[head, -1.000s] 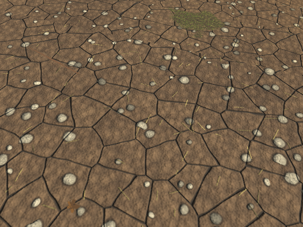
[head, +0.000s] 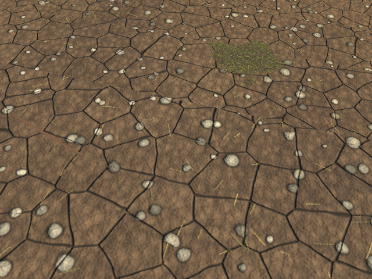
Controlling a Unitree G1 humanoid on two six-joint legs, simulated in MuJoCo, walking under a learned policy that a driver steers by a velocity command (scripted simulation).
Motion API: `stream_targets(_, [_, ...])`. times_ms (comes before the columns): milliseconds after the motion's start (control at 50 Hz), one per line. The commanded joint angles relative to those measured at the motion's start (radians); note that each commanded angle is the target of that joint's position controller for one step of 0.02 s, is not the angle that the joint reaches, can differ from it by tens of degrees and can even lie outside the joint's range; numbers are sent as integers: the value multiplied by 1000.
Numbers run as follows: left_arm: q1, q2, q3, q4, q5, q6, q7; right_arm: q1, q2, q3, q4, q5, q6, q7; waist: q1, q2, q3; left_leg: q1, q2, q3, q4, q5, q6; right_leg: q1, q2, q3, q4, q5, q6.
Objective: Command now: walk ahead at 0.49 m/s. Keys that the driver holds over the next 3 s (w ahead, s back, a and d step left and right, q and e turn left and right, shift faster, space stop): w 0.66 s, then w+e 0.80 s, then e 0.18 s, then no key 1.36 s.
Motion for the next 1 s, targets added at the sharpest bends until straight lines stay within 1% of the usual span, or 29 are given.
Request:
stream_targets(20, [99, 23, 9, -17, 10, 24, -12, 87, -55, 3, -9, 4, -31, -10, 39, 52, 0, 31, 284, -290, -287, 98, 95, -92, -57, 16, -51, 49, 20])
stream_targets(60, [1, 35, 11, -53, 10, 33, -18, 127, -75, 3, -3, 6, -32, -11, 25, 57, 27, 56, 273, -257, -315, 106, 90, -179, -71, -6, -119, 119, 39])
stream_targets(120, [-140, 46, 10, -103, 3, 35, -24, 191, -68, 10, 5, 7, -30, -9, -10, 61, 49, 120, 255, -217, -322, 210, 72, -266, -73, -34, -256, 221, 61])
stream_targets(160, [-213, 37, 4, -129, -3, 32, -26, 224, -64, 15, 10, 8, -30, -10, -28, 67, 51, 150, 241, -185, -310, 293, 57, -259, -55, -57, -364, 273, 68])
stream_targets(220, [-300, 28, -5, -158, -8, 27, -27, 280, -66, 19, 26, 6, -32, -16, -55, 82, 51, 224, 245, -161, -286, 397, 50, -244, -24, -87, -485, 311, 59])
stream_targets(280, [-360, 36, -6, -186, -8, 19, -24, 312, -73, 18, 41, -4, -28, -23, -67, 89, 58, 328, 275, -156, -243, 494, 65, -249, -2, -99, -562, 271, 33])
stream_targets(320, [-345, 48, -2, -193, -7, 10, -21, 291, -86, 15, 42, -9, -27, -28, -42, 95, 48, 371, 294, -144, -184, 639, 65, -196, 22, -106, -606, 202, 2])
stream_targets(340, [-302, 58, 3, -184, -7, 6, -15, 272, -96, 12, 40, -10, -26, -31, -17, 103, 24, 376, 296, -133, -124, 781, 56, -122, 49, -117, -623, 158, -17])
stream_targets(360, [-215, 75, 13, -158, -6, 1, -8, 258, -110, 8, 40, -12, -24, -32, 22, 112, -23, 378, 295, -125, -23, 903, 46, -18, 81, -123, -639, 121, -37])
stream_targets(380, [-63, 94, 26, -108, -2, -6, 1, 238, -118, 6, 37, -8, -19, -31, 86, 98, -98, 351, 272, -106, 145, 917, 31, 149, 107, -132, -704, 152, -60])
stream_targets(400, [106, 139, 44, -59, 18, -15, 11, 222, -107, 10, 23, 2, -19, -28, 151, 75, -192, 183, 241, -88, 367, 711, 17, 405, 21, -45, -718, 162, -96])
stream_targets(420, [234, 243, 71, -48, 42, -15, 19, 271, -22, 29, -16, 38, -20, -16, 149, -101, -334, -130, 114, -27, 748, 194, -24, 690, -277, 360, -749, 67, -194])
stream_targets(440, [189, 248, 75, -45, 13, 0, 4, 317, -52, 11, -7, 39, -18, -12, 103, -148, -383, -319, -1, -136, 962, -328, -25, 731, -384, 694, -882, 88, -275])
stream_targets(460, [70, 199, 62, -60, -13, 4, -2, 224, -86, 1, -27, 18, -12, -15, 58, -49, -223, -391, 77, -191, 975, -241, -14, 590, -336, 543, -904, 16, -236])
stream_targets(480, [-3, 129, 43, -71, -17, -2, -7, 150, -74, 4, -47, 9, -17, -11, 43, -2, -108, -391, 112, -186, 920, -169, -16, 440, -294, 417, -948, 52, -203])
stream_targets(500, [-35, 88, 30, -67, -12, -10, -6, 130, -53, 3, -48, 5, -14, -8, 9, 17, -50, -353, 144, -182, 852, -129, -18, 339, -242, 322, -982, 108, -160])
stream_targets(520, [-25, 59, 19, -50, -14, -17, 0, 137, -42, 3, -48, -12, -1, -3, -18, -1, -28, -308, 163, -181, 797, -112, -28, 272, -202, 252, -1000, 172, -131])
stream_targets(540, [-6, 47, 13, -36, -13, -23, 4, 158, -21, 5, -40, -19, 12, 4, -35, -13, -29, -272, 169, -175, 767, -101, -37, 241, -177, 201, -1012, 213, -116])
stream_targets(580, [53, 76, 16, -12, -15, -38, 8, 140, -16, 3, -50, -23, 29, 14, -45, -21, -28, -286, 171, -151, 731, -76, -53, 238, -159, 152, -1023, 316, -118])
stream_targets(640, [105, 105, 18, -1, -17, -40, 8, 7, -33, 1, -97, -21, 42, 21, -29, -28, 8, -393, 195, -124, 633, 23, -79, 262, -140, 105, -1058, 338, -114])
stream_targets(740, [205, 100, 7, 15, -19, -34, 9, -209, -32, 10, -173, -9, 37, 23, 27, -37, 33, -429, 174, -84, 366, 156, -115, 334, -112, 93, -1046, 459, -103])
stream_targets(820, [264, 117, 9, 24, -12, -27, 17, -316, -40, 15, -216, -3, 29, 19, 62, -51, 30, -431, 140, -80, 241, 157, -112, 445, -129, 128, -986, 524, -121])
stream_targets(860, [260, 132, 14, 19, -6, -22, 23, -346, -55, 13, -240, 0, 19, 17, 60, -58, 31, -417, 129, -92, 199, 110, -101, 487, -149, 159, -945, 569, -125])
stream_targets(900, [220, 152, 23, 5, 0, -18, 27, -293, -78, 6, -240, 4, 6, 12, 20, -66, 12, -307, 107, -98, 140, 40, -80, 483, -154, 170, -877, 648, -104])
stream_targets(920, [191, 165, 28, -4, -1, -18, 26, -210, -95, -2, -219, 4, -2, 6, -18, -68, -25, -183, 78, -87, 103, 6, -66, 459, -138, 162, -796, 739, -87])
stream_targets(940, [164, 165, 30, -13, -8, -17, 20, -58, -116, -15, -172, -2, -13, -4, -84, -30, -108, 21, 66, -78, 35, 52, -45, 406, -90, 127, -625, 749, -66])
stream_targets(960, [150, 130, 21, -45, -22, -20, 15, 109, -185, -35, -147, -29, -25, -18, -142, 45, -238, 286, 229, -236, 22, -11, -2, 234, -29, 90, -367, 520, -46])
stream_targets(980, [251, 16, 1, -82, -62, -15, 18, 162, -291, -60, -162, -54, -21, -20, -96, 260, -378, 557, 523, -650, -40, -75, 90, -105, 130, -8, -33, -122, -4])
stream_targets(1000, [246, 112, 23, -76, -36, -4, 23, 104, -238, -51, -173, -28, -1, -14, -74, 198, -376, 484, 533, -795, -119, -146, 112, -189, 100, 61, 89, -229, -18])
